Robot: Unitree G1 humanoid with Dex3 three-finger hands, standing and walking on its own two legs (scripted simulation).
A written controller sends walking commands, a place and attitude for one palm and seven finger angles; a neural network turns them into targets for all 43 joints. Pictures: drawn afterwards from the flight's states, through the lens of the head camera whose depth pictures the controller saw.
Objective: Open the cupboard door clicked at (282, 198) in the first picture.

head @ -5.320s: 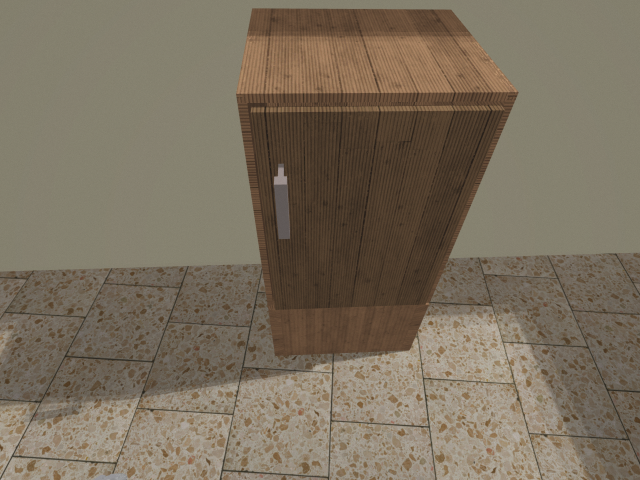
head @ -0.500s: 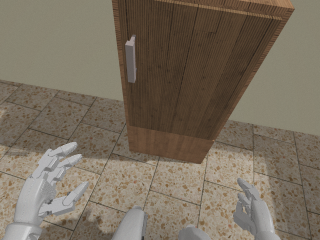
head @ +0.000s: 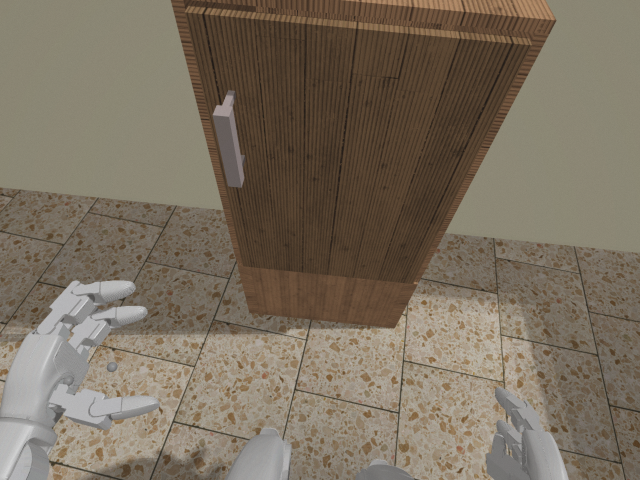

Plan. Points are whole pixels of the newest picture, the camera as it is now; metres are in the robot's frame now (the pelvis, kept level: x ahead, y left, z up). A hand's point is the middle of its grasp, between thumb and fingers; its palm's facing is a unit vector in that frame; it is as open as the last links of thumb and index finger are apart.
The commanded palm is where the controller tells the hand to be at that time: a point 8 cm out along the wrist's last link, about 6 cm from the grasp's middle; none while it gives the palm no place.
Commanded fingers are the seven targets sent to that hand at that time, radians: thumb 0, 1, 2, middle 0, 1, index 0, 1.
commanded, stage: raise the hand with hooked fingers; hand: left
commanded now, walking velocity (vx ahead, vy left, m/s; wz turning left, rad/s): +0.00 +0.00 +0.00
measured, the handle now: (233, 140) +0.57 +0.18 +0.07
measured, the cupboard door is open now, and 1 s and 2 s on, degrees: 0 0 0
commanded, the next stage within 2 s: move the hooked fingers beside the handle in 1.02 s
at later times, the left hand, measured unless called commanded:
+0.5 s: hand (86, 318) +0.27 +0.27 +0.07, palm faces -0.01 -1.00 -0.06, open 14.0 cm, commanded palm +0.25 +0.32 +0.08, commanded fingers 0.00 -0.50 0.30 -0.30 -1.20 -0.30 -1.20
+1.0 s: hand (86, 304) +0.28 +0.28 +0.08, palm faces -0.01 -1.00 -0.05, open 14.0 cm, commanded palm +0.26 +0.32 +0.08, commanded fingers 0.00 -0.50 0.30 -0.30 -1.20 -0.30 -1.20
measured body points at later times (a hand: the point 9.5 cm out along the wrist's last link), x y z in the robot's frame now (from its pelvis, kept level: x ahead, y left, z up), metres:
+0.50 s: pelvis -0.01 +0.00 +0.01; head +0.05 +0.02 +0.46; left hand +0.26 +0.33 +0.08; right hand +0.15 -0.25 -0.06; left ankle +0.05 +0.10 -0.65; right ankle -0.02 -0.11 -0.65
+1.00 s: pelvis +0.00 +0.01 +0.02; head +0.06 +0.03 +0.46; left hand +0.28 +0.33 +0.08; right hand +0.15 -0.25 -0.06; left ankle +0.05 +0.10 -0.65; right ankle -0.02 -0.11 -0.65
